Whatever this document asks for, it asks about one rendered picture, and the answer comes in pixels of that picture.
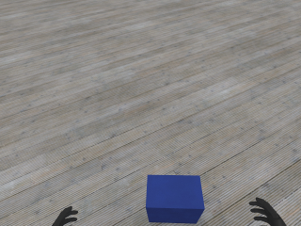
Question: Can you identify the robot left hand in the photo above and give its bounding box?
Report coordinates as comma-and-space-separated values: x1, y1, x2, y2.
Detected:
52, 206, 78, 226

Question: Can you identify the robot right hand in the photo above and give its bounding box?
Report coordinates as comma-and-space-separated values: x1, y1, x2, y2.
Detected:
249, 197, 287, 226

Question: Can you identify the carton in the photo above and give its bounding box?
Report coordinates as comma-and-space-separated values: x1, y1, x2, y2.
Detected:
146, 174, 205, 224

